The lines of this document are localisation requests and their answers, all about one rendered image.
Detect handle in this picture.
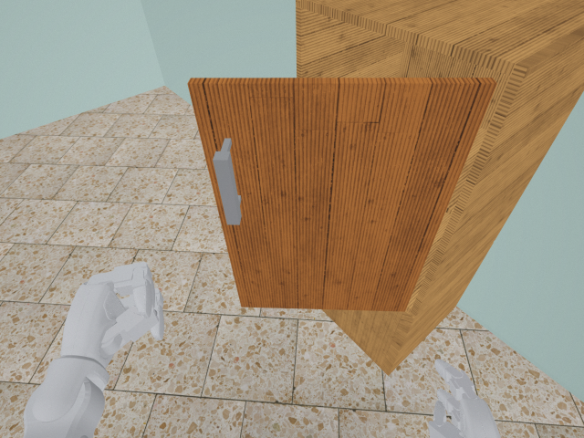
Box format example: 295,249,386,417
213,138,242,225

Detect robot right hand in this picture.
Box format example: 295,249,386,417
429,359,501,438

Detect robot left forearm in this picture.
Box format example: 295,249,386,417
23,356,110,438

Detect cupboard door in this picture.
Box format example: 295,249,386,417
187,78,497,312

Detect robot left hand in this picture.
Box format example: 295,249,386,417
60,262,164,369

